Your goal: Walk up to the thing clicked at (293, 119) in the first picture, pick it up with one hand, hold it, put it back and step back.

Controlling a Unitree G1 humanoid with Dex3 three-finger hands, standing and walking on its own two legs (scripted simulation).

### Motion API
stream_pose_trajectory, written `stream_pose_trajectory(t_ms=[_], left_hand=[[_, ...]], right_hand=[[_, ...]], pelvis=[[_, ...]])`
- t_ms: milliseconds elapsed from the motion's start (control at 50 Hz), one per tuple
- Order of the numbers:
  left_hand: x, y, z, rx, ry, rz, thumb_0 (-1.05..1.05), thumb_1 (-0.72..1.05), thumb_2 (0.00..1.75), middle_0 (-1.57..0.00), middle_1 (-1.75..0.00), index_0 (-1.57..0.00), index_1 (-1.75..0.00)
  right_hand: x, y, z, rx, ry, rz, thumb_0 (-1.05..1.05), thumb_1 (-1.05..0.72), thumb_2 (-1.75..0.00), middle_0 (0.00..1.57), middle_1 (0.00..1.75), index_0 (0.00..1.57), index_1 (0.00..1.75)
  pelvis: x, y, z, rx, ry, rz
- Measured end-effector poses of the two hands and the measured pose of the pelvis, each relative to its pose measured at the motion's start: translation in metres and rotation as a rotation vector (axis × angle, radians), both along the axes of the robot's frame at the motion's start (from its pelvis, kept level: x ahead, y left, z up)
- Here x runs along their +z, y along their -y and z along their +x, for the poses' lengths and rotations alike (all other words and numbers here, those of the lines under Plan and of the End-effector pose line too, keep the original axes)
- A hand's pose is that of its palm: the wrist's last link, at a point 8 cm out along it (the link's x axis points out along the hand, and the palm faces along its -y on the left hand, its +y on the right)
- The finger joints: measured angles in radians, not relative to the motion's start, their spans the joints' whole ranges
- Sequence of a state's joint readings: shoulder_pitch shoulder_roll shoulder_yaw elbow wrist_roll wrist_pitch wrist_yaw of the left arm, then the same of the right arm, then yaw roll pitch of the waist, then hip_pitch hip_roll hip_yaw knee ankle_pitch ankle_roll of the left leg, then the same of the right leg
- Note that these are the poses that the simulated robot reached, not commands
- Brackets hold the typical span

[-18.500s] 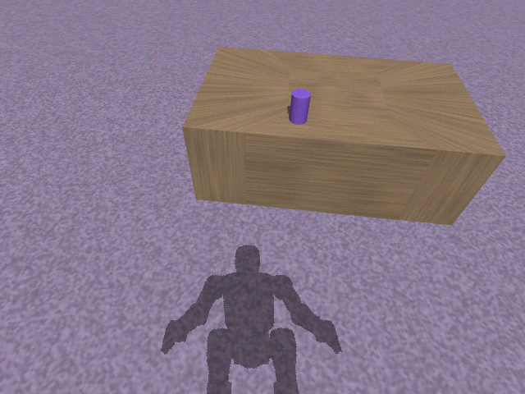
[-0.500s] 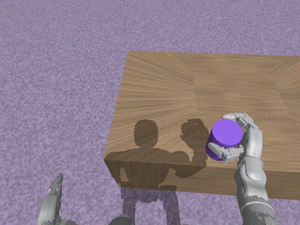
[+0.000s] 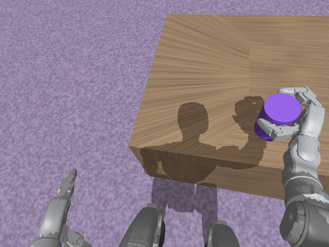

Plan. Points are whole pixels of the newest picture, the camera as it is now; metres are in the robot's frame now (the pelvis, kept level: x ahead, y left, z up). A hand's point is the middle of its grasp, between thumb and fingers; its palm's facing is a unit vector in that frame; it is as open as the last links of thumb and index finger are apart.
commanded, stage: crouch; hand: right
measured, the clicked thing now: (274, 119) +0.46 -0.20 -0.03
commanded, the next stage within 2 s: lower in 0.54 s
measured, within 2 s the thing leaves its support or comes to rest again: rests again in 1.44 s
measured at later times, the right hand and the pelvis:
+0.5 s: hand (279, 111) +0.49 -0.22 -0.04, palm faces +0.28 +0.96 +0.00, open 10.6 cm; pelvis +0.00 +0.01 -0.03, yaw +0 degrees
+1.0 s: hand (273, 119) +0.50 -0.23 -0.10, palm faces +0.28 +0.96 +0.01, open 10.6 cm; pelvis +0.00 +0.01 -0.06, yaw +1 degrees
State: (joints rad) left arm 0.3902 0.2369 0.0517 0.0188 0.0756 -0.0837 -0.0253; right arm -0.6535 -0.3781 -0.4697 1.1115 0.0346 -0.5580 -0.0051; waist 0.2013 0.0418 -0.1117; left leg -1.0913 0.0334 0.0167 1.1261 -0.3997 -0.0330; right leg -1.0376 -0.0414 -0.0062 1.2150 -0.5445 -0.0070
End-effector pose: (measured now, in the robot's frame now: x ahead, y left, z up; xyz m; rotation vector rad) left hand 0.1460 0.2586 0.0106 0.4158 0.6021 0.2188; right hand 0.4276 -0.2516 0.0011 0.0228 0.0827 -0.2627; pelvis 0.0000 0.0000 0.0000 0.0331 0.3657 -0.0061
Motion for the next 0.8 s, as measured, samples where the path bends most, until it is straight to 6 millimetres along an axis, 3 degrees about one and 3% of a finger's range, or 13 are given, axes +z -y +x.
stream_pose_trajectory(t_ms=[200,420,580,800], left_hand=[[0.001,-0.003,-0.002,-0.012,-0.009,0.071,-0.01,-0.52,0.05,-0.06,-0.06,-0.07,-0.06],[-0.001,-0.009,0.009,-0.018,0.016,0.082,-0.01,-0.53,0.05,-0.06,-0.05,-0.07,-0.06],[0.002,-0.018,0.006,-0.017,0.022,0.105,-0.01,-0.53,0.05,-0.06,-0.05,-0.07,-0.05],[0.003,-0.018,0.008,-0.026,0.028,0.139,-0.01,-0.53,0.04,-0.05,-0.05,-0.07,-0.05]], right_hand=[[-0.028,0.010,0.016,-0.023,-0.008,-0.002,0.02,0.58,-1.11,0.64,1.07,0.76,1.12],[-0.035,0.012,0.027,-0.021,-0.010,-0.014,0.02,0.58,-1.11,0.64,1.07,0.76,1.12],[-0.041,0.013,0.033,-0.024,-0.015,-0.009,0.02,0.58,-1.11,0.64,1.07,0.76,1.12],[-0.062,0.015,0.039,-0.007,-0.034,0.003,0.01,0.58,-1.11,0.64,1.07,0.76,1.12]], pelvis=[[-0.017,0.001,0.002,-0.001,-0.057,0.016],[-0.026,-0.005,0.004,-0.007,-0.083,0.024],[-0.031,-0.011,0.003,-0.011,-0.094,0.024],[-0.040,-0.013,0.001,-0.012,-0.123,0.032]])
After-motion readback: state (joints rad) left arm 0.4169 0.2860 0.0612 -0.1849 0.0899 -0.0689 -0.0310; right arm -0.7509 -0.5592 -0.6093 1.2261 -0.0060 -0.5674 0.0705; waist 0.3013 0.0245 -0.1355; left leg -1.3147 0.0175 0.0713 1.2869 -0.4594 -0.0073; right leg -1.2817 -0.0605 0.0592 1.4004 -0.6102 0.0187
